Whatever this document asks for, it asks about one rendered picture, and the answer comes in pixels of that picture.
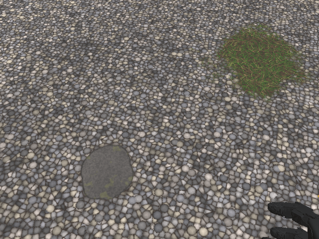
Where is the robot right hand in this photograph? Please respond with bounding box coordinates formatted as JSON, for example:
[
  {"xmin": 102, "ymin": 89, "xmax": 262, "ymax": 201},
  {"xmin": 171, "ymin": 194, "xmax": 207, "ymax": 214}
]
[{"xmin": 261, "ymin": 201, "xmax": 319, "ymax": 239}]

